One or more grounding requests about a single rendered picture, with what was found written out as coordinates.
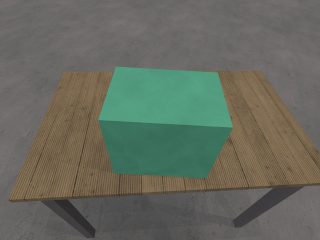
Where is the carton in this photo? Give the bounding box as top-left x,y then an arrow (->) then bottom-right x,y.
98,66 -> 233,179

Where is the table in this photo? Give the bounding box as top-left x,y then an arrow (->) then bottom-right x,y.
8,70 -> 320,238

